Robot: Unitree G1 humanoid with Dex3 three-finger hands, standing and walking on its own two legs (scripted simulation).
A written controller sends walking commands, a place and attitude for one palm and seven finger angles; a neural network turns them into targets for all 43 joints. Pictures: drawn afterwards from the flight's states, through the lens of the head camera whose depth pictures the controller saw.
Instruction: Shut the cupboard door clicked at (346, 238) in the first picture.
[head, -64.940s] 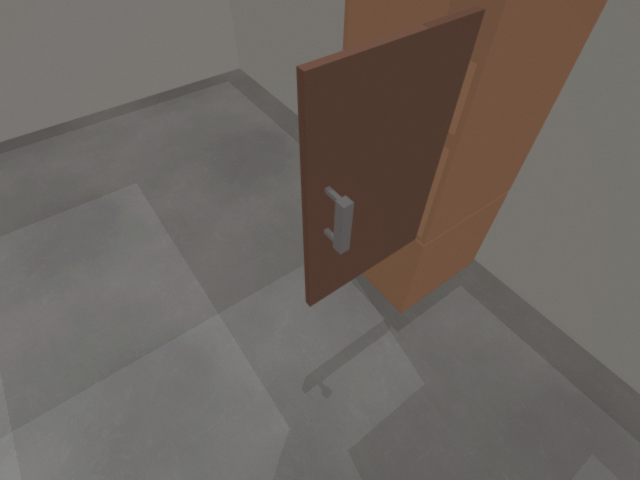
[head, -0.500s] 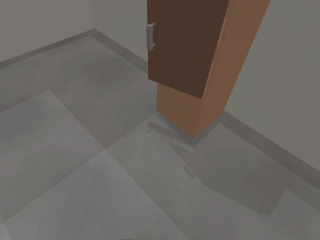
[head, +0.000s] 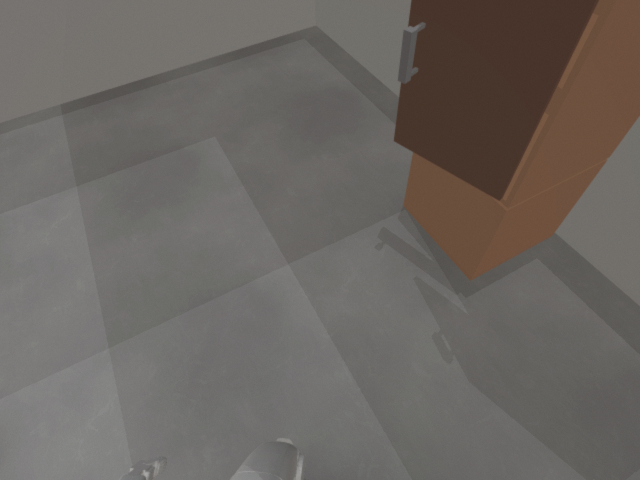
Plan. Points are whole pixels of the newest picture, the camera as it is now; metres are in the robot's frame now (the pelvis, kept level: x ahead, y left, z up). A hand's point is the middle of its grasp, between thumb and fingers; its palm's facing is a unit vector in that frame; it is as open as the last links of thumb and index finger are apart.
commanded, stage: walk to a spot facing it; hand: left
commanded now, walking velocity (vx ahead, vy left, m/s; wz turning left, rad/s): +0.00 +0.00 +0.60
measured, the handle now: (412, 52) +1.02 -0.19 -0.03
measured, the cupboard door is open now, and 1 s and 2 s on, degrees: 16 16 16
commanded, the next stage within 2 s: turn to face it in 1.30 s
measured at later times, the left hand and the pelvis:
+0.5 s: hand out of the picture +0.08 +0.23 -0.15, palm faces +0.30 -0.92 -0.27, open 7.4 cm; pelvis +0.07 +0.00 +0.00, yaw +18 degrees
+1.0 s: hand out of the picture +0.06 +0.15 -0.17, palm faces +0.67 -0.71 -0.19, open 7.3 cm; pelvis +0.22 +0.06 -0.01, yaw +39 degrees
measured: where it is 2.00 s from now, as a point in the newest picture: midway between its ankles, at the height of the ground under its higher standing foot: (274, 385)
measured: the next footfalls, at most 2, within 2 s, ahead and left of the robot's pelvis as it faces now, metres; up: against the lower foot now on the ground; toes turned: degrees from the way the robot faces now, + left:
left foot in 0.22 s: +0.04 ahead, +0.14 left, +0.00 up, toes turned +14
right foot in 0.54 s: +0.21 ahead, -0.09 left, +0.00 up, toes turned +15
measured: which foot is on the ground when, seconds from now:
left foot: up 0.00-0.20, down 0.22-0.54, up 0.56-1.00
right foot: down 0.00-0.22, up 0.24-0.52, down 0.54-1.00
